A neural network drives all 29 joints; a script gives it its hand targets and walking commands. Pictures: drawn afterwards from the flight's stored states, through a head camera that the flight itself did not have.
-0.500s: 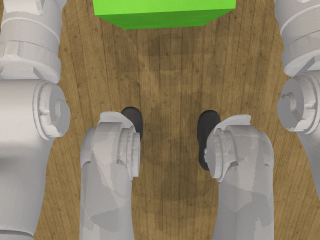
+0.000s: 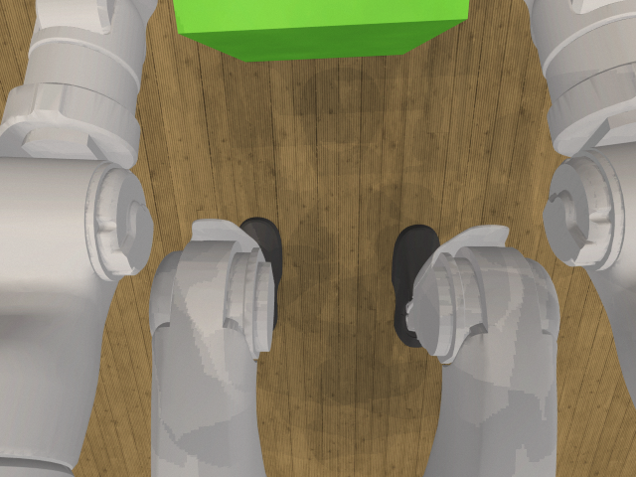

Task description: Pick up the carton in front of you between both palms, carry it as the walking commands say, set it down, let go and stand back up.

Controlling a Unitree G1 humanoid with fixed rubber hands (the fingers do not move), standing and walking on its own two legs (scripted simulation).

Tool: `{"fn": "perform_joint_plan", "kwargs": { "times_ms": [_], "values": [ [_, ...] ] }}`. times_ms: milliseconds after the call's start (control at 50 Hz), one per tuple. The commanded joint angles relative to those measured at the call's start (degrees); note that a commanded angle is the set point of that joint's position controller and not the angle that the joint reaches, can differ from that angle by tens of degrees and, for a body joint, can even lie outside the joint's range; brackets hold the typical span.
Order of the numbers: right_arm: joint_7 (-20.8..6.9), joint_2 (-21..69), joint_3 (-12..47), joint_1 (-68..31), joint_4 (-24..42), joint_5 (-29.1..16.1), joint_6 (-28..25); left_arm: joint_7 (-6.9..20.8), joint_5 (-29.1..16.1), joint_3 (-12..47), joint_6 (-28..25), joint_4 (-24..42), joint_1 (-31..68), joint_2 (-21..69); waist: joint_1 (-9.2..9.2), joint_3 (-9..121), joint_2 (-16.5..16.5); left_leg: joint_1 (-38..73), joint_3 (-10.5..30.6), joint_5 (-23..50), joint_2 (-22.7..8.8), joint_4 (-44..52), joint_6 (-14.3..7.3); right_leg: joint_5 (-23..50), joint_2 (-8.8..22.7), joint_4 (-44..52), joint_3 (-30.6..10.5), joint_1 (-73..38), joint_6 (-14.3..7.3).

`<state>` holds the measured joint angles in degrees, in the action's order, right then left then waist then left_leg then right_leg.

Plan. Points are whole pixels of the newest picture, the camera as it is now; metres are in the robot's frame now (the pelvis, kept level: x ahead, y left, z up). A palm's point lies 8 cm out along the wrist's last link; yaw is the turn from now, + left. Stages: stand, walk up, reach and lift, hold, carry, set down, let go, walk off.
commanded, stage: reach and lift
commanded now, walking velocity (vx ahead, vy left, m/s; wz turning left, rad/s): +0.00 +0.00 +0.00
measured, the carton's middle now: out of the picture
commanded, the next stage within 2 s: none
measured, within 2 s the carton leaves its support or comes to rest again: leaves its support in 0.46 s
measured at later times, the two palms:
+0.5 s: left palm out of the picture +0.56 +0.18 -0.16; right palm out of the picture +0.57 -0.12 -0.16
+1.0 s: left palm out of the picture +0.50 +0.17 +0.05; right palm out of the picture +0.51 -0.13 +0.05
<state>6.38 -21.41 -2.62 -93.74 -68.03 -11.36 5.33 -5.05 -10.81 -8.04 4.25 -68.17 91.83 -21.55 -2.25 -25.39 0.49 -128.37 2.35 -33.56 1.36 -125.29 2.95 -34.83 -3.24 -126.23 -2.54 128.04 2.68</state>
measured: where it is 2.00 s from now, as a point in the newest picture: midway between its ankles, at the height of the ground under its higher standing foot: (336, 301)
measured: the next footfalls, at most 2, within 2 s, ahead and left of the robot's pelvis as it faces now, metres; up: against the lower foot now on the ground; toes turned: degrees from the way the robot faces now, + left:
none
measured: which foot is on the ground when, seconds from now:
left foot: down 0.00-1.00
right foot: down 0.00-1.00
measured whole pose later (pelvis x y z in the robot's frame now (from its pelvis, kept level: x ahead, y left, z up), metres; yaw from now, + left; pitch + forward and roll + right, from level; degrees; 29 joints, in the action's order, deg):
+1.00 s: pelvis -0.02 +0.00 +0.11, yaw +0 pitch +44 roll +0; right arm 2.6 -1.9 -30.2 -69.5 -44.2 15.0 22.2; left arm -1.3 15.5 -30.4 23.2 -42.4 68.5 -2.5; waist -1.4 5.6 1.2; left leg -118.1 6.0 -25.7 5.9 -100.1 4.7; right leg -27.0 -7.1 -100.6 -5.7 117.4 4.7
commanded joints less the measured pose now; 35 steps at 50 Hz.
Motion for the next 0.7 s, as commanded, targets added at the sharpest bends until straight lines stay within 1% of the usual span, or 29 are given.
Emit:
{"fn": "perform_joint_plan", "kwargs": {
  "times_ms": [0, 20, 40, 60, 80, 100, 120, 140, 180, 240, 300, 340, 380, 440, 460, 480, 500, 520, 540, 580, 600, 640, 680],
  "values": [
    [-0.65, 0.78, 0.85, -19.61, 6.09, -0.01, -0.65, 0.80, -0.01, 1.40, -0.55, 5.97, 19.06, -0.59, -2.06, 68.75, 2.78, 31.84, -5.64, 19.21, 1.21, 8.66, -0.61, 18.51, -0.92, 9.33, 4.54, -35.63, -0.12],
    [-0.94, 2.08, 0.23, -20.06, 5.93, 0.90, -0.42, 1.03, 1.00, 0.61, -0.33, 5.62, 19.51, 0.65, -2.17, 67.98, 2.74, 32.09, -5.65, 18.62, 1.41, 8.74, -0.56, 18.01, -1.14, 9.33, 4.61, -35.82, -0.12],
    [-1.70, 6.35, 0.18, -21.37, 6.18, 2.09, 0.00, 2.04, 1.53, 1.35, 0.11, 6.10, 21.29, 5.65, -1.84, 67.39, 2.50, 32.35, -5.68, 18.20, 1.84, 8.69, -0.53, 17.71, -1.47, 9.40, 4.74, -36.21, -0.25],
    [-2.06, 7.13, -1.54, -21.08, 5.68, 4.31, 0.28, 2.72, 2.87, 0.13, 0.50, 5.37, 21.33, 7.59, -0.86, 66.38, 2.05, 32.54, -5.79, 17.40, 2.05, 8.61, -0.23, 17.30, -1.70, 9.50, 4.96, -36.21, -0.19],
    [-4.66, 21.19, 1.64, -25.25, 7.60, 4.26, 0.99, 5.41, 2.84, 3.77, 1.30, 7.23, 25.61, 20.97, -1.04, 65.81, 1.90, 33.09, -5.81, 17.41, 2.72, 8.58, -0.64, 17.49, -2.42, 9.39, 5.03, -35.98, -0.52],
    [-7.51, 31.77, 2.66, -27.15, 6.97, 5.23, 1.76, 8.23, 3.65, 4.71, 2.23, 6.80, 28.23, 30.72, -1.05, 63.80, 1.77, 32.49, -6.09, 16.74, 3.32, 8.43, -0.77, 17.03, -3.09, 8.96, 5.31, -34.71, -0.82],
    [-10.22, 39.39, 2.48, -27.36, 7.37, 6.05, 2.63, 10.73, 4.82, 4.61, 3.36, 7.72, 28.77, 37.68, -1.36, 61.75, 1.75, 31.77, -6.44, 16.12, 3.83, 8.03, -0.75, 16.20, -3.55, 8.31, 5.54, -33.15, -1.06],
    [-12.59, 45.82, 2.31, -27.13, 8.02, 6.84, 3.47, 13.03, 5.49, 4.78, 4.35, 8.98, 28.76, 44.25, -1.01, 60.12, 1.99, 30.38, -6.60, 15.75, 4.27, 7.77, -0.87, 15.75, -3.93, 7.88, 5.99, -31.65, -1.32],
    [-15.63, 52.14, 1.17, -25.29, 9.34, 7.64, 4.90, 16.22, 6.16, 4.67, 6.02, 11.10, 27.37, 50.36, -0.98, 58.27, 2.40, 28.08, -6.65, 15.29, 4.45, 7.55, -1.25, 15.05, -3.98, 7.42, 6.78, -28.70, -1.90],
    [-17.53, 55.80, 1.56, -24.25, 11.65, 7.43, 6.35, 18.63, 5.77, 6.02, 7.96, 14.15, 26.36, 54.53, -1.23, 58.03, 2.12, 27.27, -6.59, 16.51, 4.59, 7.19, -1.96, 15.55, -3.77, 7.09, 6.94, -26.89, -2.61],
    [-17.74, 57.79, 4.61, -24.89, 15.53, 5.32, 7.04, 19.17, 3.62, 9.52, 8.92, 17.78, 26.63, 56.88, -1.31, 63.70, 2.06, 30.11, -6.60, 19.56, 4.56, 6.57, -2.20, 18.53, -3.77, 6.65, 7.05, -29.61, -2.79],
    [-17.43, 59.95, 7.37, -26.57, 19.20, 3.40, 7.33, 18.97, 1.59, 12.42, 9.19, 21.45, 28.10, 58.76, -1.36, 71.47, 1.99, 33.66, -6.73, 23.53, 4.60, 6.20, -2.20, 22.42, -3.93, 6.35, 7.13, -33.26, -2.76],
    [-16.67, 62.66, 10.86, -28.64, 24.26, 1.07, 7.60, 18.25, -0.99, 15.69, 9.36, 26.79, 30.01, 60.76, -1.49, 83.89, 2.04, 39.51, -6.87, 29.51, 4.77, 6.06, -2.13, 27.74, -4.19, 6.22, 7.28, -38.30, -2.47],
    [-15.09, 67.24, 15.48, -31.38, 33.83, -1.40, 8.61, 16.41, -3.49, 19.66, 10.35, 36.93, 32.50, 64.18, -2.06, 110.93, 2.06, 52.33, -6.85, 41.78, 5.45, 6.53, -1.72, 38.16, -5.04, 6.65, 7.70, -47.80, -1.79],
    [-14.83, 68.60, 16.46, -31.74, 37.01, -1.74, 9.23, 15.93, -3.67, 20.52, 11.05, 39.86, 32.88, 65.39, -2.10, 119.46, 1.84, 56.17, -6.79, 44.59, 5.65, 6.84, -1.64, 39.90, -5.38, 7.27, 7.85, -49.79, -1.57],
    [-13.94, 70.77, 18.00, -32.10, 39.47, -1.75, 9.73, 14.99, -3.75, 22.28, 11.54, 42.47, 33.37, 66.82, -2.13, 126.56, 1.53, 57.74, -7.48, 44.81, 6.16, 7.39, -1.29, 40.14, -6.05, 8.04, 7.75, -51.74, -1.29],
    [-13.44, 71.35, 18.10, -31.69, 41.17, -1.54, 10.32, 14.40, -3.34, 22.90, 12.12, 43.94, 33.18, 67.16, -2.13, 130.39, 1.47, 58.31, -7.86, 43.76, 6.49, 8.33, -1.25, 39.89, -6.45, 8.93, 7.65, -53.83, -1.27],
    [-13.24, 71.85, 18.04, -30.45, 41.53, -0.90, 11.11, 14.11, -2.59, 22.93, 12.80, 44.25, 32.15, 67.57, -2.29, 131.12, 1.39, 57.93, -8.35, 41.63, 6.88, 9.65, -1.22, 38.56, -6.72, 10.20, 7.60, -54.72, -1.20],
    [-13.28, 72.23, 17.35, -28.80, 40.73, 0.10, 11.86, 14.09, -1.85, 22.88, 13.53, 43.52, 30.54, 68.37, -2.02, 129.25, 1.28, 56.70, -8.55, 38.99, 7.06, 11.07, -1.05, 36.60, -6.95, 11.62, 7.82, -54.21, -1.18],
    [-13.86, 73.20, 15.39, -23.82, 34.99, 2.61, 13.25, 14.61, 0.15, 21.09, 15.06, 38.38, 25.64, 70.20, -1.85, 117.50, 0.35, 52.58, -8.99, 33.82, 7.25, 14.20, -0.44, 31.51, -7.00, 14.80, 8.17, -48.79, -0.79],
    [-14.33, 73.76, 13.76, -21.52, 31.90, 3.97, 13.72, 15.01, 1.62, 19.26, 15.57, 35.34, 23.58, 71.17, -1.63, 110.68, -0.06, 49.78, -9.19, 31.00, 7.34, 15.77, -0.29, 28.63, -6.95, 16.33, 8.50, -45.36, -0.48],
    [-15.22, 75.08, 8.16, -17.61, 25.50, 8.00, 14.28, 15.77, 5.76, 14.07, 16.15, 29.28, 20.09, 73.12, -0.90, 95.97, -0.12, 42.34, -9.68, 23.01, 7.35, 18.98, -0.11, 20.04, -6.95, 20.00, 8.86, -37.06, -0.41],
    [-15.91, 75.72, 1.92, -14.95, 20.80, 12.60, 14.53, 16.60, 10.31, 8.53, 16.45, 24.36, 17.19, 74.14, -0.23, 85.20, 0.34, 36.32, -9.49, 16.22, 7.31, 22.58, -0.31, 14.16, -6.79, 23.70, 8.71, -32.40, -0.58]
  ]
}}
